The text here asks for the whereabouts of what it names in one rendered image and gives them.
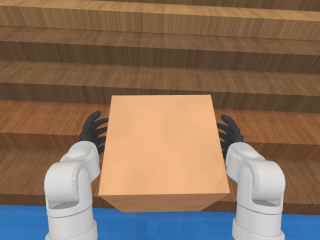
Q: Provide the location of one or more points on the carton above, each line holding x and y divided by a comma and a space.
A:
162, 154

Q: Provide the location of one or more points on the robot left hand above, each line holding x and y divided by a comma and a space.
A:
90, 131

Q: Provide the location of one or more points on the left robot forearm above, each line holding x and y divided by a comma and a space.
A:
68, 194

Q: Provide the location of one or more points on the robot right hand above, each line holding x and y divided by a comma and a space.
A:
232, 135

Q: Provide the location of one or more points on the right robot forearm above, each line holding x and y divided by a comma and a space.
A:
260, 194

